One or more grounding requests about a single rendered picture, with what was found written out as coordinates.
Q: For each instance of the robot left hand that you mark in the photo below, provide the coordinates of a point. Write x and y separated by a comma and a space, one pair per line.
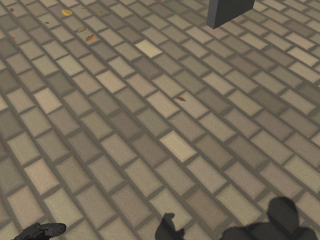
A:
39, 231

